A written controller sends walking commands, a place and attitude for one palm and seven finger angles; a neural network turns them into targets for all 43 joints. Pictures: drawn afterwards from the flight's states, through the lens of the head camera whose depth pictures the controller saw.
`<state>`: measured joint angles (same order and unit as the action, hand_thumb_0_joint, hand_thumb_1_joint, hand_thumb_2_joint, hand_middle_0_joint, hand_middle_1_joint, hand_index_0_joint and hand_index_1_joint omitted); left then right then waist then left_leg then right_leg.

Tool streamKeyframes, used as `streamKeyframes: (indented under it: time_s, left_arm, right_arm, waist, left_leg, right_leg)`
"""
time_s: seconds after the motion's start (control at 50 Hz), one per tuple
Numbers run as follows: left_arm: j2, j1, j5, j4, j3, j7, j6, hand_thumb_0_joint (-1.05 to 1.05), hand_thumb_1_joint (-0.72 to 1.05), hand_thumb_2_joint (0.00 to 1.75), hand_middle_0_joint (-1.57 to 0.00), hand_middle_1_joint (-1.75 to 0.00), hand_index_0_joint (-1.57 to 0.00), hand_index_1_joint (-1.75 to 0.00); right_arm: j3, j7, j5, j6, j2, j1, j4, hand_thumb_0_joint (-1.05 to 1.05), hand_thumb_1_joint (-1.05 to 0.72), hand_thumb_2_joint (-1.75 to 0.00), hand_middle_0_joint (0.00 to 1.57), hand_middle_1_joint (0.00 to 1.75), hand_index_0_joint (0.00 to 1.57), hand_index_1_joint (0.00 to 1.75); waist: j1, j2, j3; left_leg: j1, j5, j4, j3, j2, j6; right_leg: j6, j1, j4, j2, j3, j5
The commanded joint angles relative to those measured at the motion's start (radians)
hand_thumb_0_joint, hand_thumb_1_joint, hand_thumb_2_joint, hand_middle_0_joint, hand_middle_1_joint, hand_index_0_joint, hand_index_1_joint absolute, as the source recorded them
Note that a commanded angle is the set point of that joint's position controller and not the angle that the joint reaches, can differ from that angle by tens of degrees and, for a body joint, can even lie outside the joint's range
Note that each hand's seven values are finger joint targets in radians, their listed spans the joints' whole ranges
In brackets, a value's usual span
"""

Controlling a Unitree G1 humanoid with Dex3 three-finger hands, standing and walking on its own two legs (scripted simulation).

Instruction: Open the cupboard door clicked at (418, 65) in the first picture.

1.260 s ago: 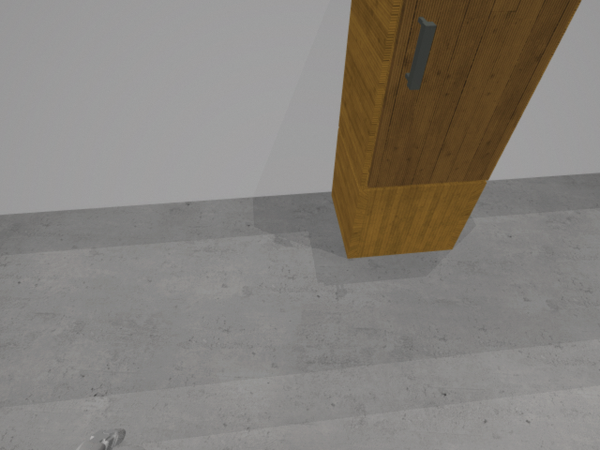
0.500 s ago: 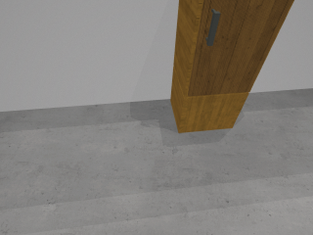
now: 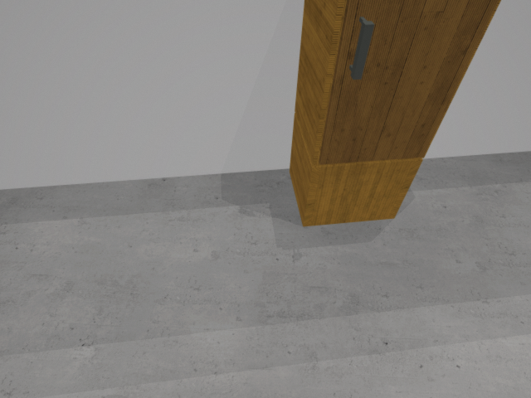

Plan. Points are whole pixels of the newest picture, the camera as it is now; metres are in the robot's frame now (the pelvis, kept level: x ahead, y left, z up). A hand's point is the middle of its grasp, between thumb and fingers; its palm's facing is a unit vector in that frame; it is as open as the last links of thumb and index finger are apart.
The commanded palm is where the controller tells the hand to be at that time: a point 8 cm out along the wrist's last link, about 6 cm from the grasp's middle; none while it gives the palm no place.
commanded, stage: look at it before walking up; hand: left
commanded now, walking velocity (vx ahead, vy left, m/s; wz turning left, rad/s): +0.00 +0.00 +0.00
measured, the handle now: (359, 48) +0.98 -0.20 +0.10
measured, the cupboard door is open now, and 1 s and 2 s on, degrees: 0 0 0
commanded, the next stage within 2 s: walk to a spot facing it in 0.18 s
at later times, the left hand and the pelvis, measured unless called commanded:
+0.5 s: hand out of the picture +0.07 +0.23 -0.17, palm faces -0.07 -0.95 -0.31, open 7.4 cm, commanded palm none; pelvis +0.00 +0.00 -0.01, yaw -4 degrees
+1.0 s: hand out of the picture +0.06 +0.14 -0.16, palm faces -0.24 -0.94 -0.26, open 7.4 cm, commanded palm none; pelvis -0.03 -0.04 +0.00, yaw -19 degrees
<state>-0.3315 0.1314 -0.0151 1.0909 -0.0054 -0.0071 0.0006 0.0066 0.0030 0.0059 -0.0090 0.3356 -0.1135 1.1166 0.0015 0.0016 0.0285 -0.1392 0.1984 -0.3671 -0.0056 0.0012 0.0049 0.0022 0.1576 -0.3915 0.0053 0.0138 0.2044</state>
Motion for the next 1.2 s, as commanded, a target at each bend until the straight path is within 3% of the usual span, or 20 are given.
streamKeyframes:
  time_s: [0.0,0.28,0.36,0.42,0.5,0.52,0.54,0.56,0.6,0.64,0.66,0.68,0.7,0.72,0.76,0.82,0.92,1.0,1.08,1.18]
  left_arm:
    - [-0.211,-0.039,0.003,-0.066,0.042,0.017,0.026,0.00,0.90,0.90,-0.20,-0.30,-0.20,-0.30]
    - [-0.217,-0.033,0.003,-0.065,0.044,0.018,0.029,0.00,0.90,0.90,-0.20,-0.30,-0.20,-0.30]
    - [-0.110,0.028,0.004,-0.071,0.032,0.022,-0.010,0.00,0.90,0.90,-0.20,-0.30,-0.20,-0.30]
    - [-0.116,0.041,-0.001,-0.105,0.046,0.018,-0.028,0.00,0.90,0.90,-0.20,-0.30,-0.20,-0.30]
    - [-0.091,0.054,-0.003,-0.158,0.059,0.006,-0.041,0.00,0.90,0.90,-0.20,-0.30,-0.20,-0.30]
    - [-0.076,0.062,-0.003,-0.164,0.062,0.003,-0.043,0.00,0.90,0.90,-0.20,-0.30,-0.20,-0.30]
    - [-0.059,0.072,-0.004,-0.175,0.065,0.001,-0.048,0.00,0.90,0.90,-0.20,-0.30,-0.20,-0.30]
    - [-0.048,0.079,-0.004,-0.185,0.069,-0.001,-0.052,0.00,0.90,0.90,-0.20,-0.30,-0.20,-0.30]
    - [-0.032,0.105,-0.003,-0.197,0.078,-0.005,-0.054,0.00,0.90,0.90,-0.20,-0.30,-0.20,-0.30]
    - [-0.023,0.191,-0.007,-0.183,0.085,-0.010,-0.043,0.00,0.90,0.90,-0.20,-0.30,-0.20,-0.30]
    - [-0.061,0.241,-0.013,-0.171,0.096,-0.007,-0.031,0.00,0.90,0.90,-0.20,-0.30,-0.20,-0.30]
    - [-0.177,0.248,-0.026,-0.181,0.115,0.011,-0.011,0.00,0.90,0.90,-0.20,-0.30,-0.20,-0.30]
    - [-0.179,0.268,-0.006,-0.187,0.113,0.023,-0.017,0.00,0.90,0.90,-0.20,-0.30,-0.20,-0.30]
    - [-0.154,0.228,-0.006,-0.198,0.111,0.029,-0.019,0.00,0.90,0.90,-0.20,-0.30,-0.20,-0.30]
    - [-0.099,0.157,-0.002,-0.217,0.106,0.028,-0.012,0.00,0.90,0.90,-0.20,-0.30,-0.20,-0.30]
    - [-0.067,0.165,0.005,-0.218,0.102,0.027,-0.001,0.00,0.90,0.90,-0.20,-0.30,-0.20,-0.30]
    - [-0.059,0.194,0.003,-0.212,0.109,0.025,-0.006,0.00,0.90,0.90,-0.20,-0.30,-0.20,-0.30]
    - [-0.061,0.194,-0.004,-0.215,0.112,0.022,-0.010,0.00,0.90,0.90,-0.20,-0.30,-0.20,-0.30]
    - [-0.077,0.199,-0.008,-0.217,0.115,0.019,-0.017,0.00,0.90,0.90,-0.20,-0.30,-0.20,-0.30]
    - [-0.102,0.150,-0.013,-0.242,0.122,0.018,-0.028,0.00,0.90,0.90,-0.20,-0.30,-0.20,-0.30]
  right_arm:
    - [-0.042,-0.015,0.003,-0.026,0.207,0.048,-0.064,0.00,-0.90,-0.90,0.20,0.30,0.20,0.30]
    - [-0.044,-0.018,0.002,-0.026,0.210,0.050,-0.064,0.00,-0.90,-0.90,0.20,0.30,0.20,0.30]
    - [-0.030,-0.027,0.005,-0.003,0.089,-0.023,-0.066,0.00,-0.90,-0.90,0.20,0.30,0.20,0.30]
    - [-0.049,-0.033,0.006,0.013,0.103,-0.040,-0.104,0.00,-0.90,-0.90,0.20,0.30,0.20,0.30]
    - [-0.073,-0.037,0.009,0.018,0.127,-0.028,-0.154,0.00,-0.90,-0.90,0.20,0.30,0.20,0.30]
    - [-0.080,-0.037,0.008,0.017,0.137,-0.025,-0.164,0.00,-0.90,-0.90,0.20,0.30,0.20,0.30]
    - [-0.086,-0.036,0.008,0.013,0.136,-0.018,-0.174,0.00,-0.90,-0.90,0.20,0.30,0.20,0.30]
    - [-0.089,-0.035,0.010,0.011,0.133,-0.009,-0.185,0.00,-0.90,-0.90,0.20,0.30,0.20,0.30]
    - [-0.095,-0.036,0.015,0.009,0.122,0.023,-0.208,0.00,-0.90,-0.90,0.20,0.30,0.20,0.30]
    - [-0.101,-0.034,0.016,0.015,0.116,0.052,-0.221,0.00,-0.90,-0.90,0.20,0.30,0.20,0.30]
    - [-0.098,-0.030,0.010,0.024,0.088,0.042,-0.225,0.00,-0.90,-0.90,0.20,0.30,0.20,0.30]
    - [-0.081,-0.025,0.007,0.029,-0.007,-0.002,-0.255,0.00,-0.90,-0.90,0.20,0.30,0.20,0.30]
    - [-0.082,-0.030,0.006,0.035,0.013,0.028,-0.272,0.00,-0.90,-0.90,0.20,0.30,0.20,0.30]
    - [-0.087,-0.028,0.005,0.038,0.014,0.018,-0.265,0.00,-0.90,-0.90,0.20,0.30,0.20,0.30]
    - [-0.089,-0.028,0.006,0.033,0.020,0.018,-0.241,0.00,-0.90,-0.90,0.20,0.30,0.20,0.30]
    - [-0.091,-0.027,0.008,0.037,0.003,-0.018,-0.217,0.00,-0.90,-0.90,0.20,0.30,0.20,0.30]
    - [-0.090,-0.034,0.011,0.046,-0.006,-0.002,-0.226,0.00,-0.90,-0.90,0.20,0.30,0.20,0.30]
    - [-0.087,-0.037,0.014,0.042,-0.004,0.021,-0.248,0.00,-0.90,-0.90,0.20,0.30,0.20,0.30]
    - [-0.082,-0.037,0.010,0.035,-0.005,0.052,-0.271,0.00,-0.90,-0.90,0.20,0.30,0.20,0.30]
    - [-0.080,-0.039,-0.003,0.023,-0.007,0.019,-0.288,0.00,-0.90,-0.90,0.20,0.30,0.20,0.30]
  waist:
    - [-0.001,-0.007,-0.054]
    - [-0.001,-0.015,-0.069]
    - [-0.006,-0.006,-0.060]
    - [-0.008,-0.008,-0.038]
    - [-0.004,0.081,-0.030]
    - [-0.001,0.127,-0.037]
    - [0.003,0.181,-0.036]
    - [0.008,0.204,-0.035]
    - [0.029,0.190,-0.034]
    - [0.072,0.118,-0.056]
    - [0.094,-0.025,-0.059]
    - [0.075,-0.387,-0.036]
    - [0.086,-0.312,-0.047]
    - [0.052,-0.217,-0.031]
    - [0.032,-0.185,-0.029]
    - [0.018,-0.084,-0.094]
    - [0.031,-0.094,-0.090]
    - [0.035,-0.104,-0.076]
    - [0.054,-0.113,-0.076]
    - [0.044,-0.143,-0.098]
  left_leg:
    - [0.010,-0.104,0.063,0.098,0.116,-0.030]
    - [0.040,-0.144,0.053,0.086,0.121,-0.027]
    - [0.038,-0.159,-0.020,0.021,0.131,-0.005]
    - [0.015,-0.097,-0.052,0.006,0.146,-0.009]
    - [-0.006,-0.043,-0.016,0.051,0.230,-0.054]
    - [-0.023,-0.068,0.004,0.077,0.276,-0.082]
    - [-0.029,-0.133,0.031,0.101,0.332,-0.125]
    - [-0.034,-0.203,0.040,0.105,0.372,-0.164]
    - [-0.077,-0.259,-0.012,0.050,0.382,-0.165]
    - [-0.123,-0.200,-0.174,-0.041,0.320,-0.091]
    - [-0.195,-0.049,-0.376,-0.120,0.231,-0.016]
    - [-0.456,0.374,-0.657,-0.154,0.058,0.060]
    - [-0.441,0.401,-0.758,-0.003,0.044,0.049]
    - [-0.443,0.335,-0.791,0.028,0.074,0.043]
    - [-0.457,0.219,-0.820,0.039,0.084,0.052]
    - [-0.439,0.123,-0.802,0.037,0.080,0.068]
    - [-0.472,0.104,-0.778,0.052,0.072,0.083]
    - [-0.457,0.137,-0.716,0.060,0.064,0.082]
    - [-0.395,0.184,-0.593,0.048,0.046,0.073]
    - [-0.260,0.226,-0.386,0.044,0.011,0.044]
  right_leg:
    - [-0.032,-0.006,0.072,0.112,0.095,-0.103]
    - [-0.036,-0.016,0.076,0.117,0.101,-0.172]
    - [-0.027,0.038,0.002,0.109,0.121,-0.263]
    - [-0.030,0.108,-0.050,0.087,0.142,-0.239]
    - [-0.013,0.198,-0.207,0.020,0.096,-0.144]
    - [-0.006,0.202,-0.299,-0.001,0.063,-0.062]
    - [0.007,0.229,-0.416,-0.015,0.020,0.142]
    - [0.016,0.241,-0.503,-0.003,0.000,0.265]
    - [0.010,0.198,-0.492,0.040,0.008,0.299]
    - [0.009,0.073,-0.291,0.032,-0.028,0.139]
    - [-0.002,-0.001,-0.090,0.072,0.040,-0.050]
    - [-0.073,-0.057,0.075,0.317,0.478,-0.309]
    - [-0.136,0.001,0.110,0.361,0.539,-0.404]
    - [-0.168,0.006,0.099,0.346,0.444,-0.345]
    - [-0.131,0.004,0.063,0.242,0.393,-0.328]
    - [-0.105,-0.057,0.041,0.191,0.317,-0.383]
    - [-0.097,-0.075,0.063,0.176,0.346,-0.290]
    - [-0.145,-0.049,0.076,0.179,0.411,-0.219]
    - [-0.182,-0.024,0.070,0.170,0.462,-0.214]
    - [-0.182,0.031,0.059,0.148,0.512,-0.219]
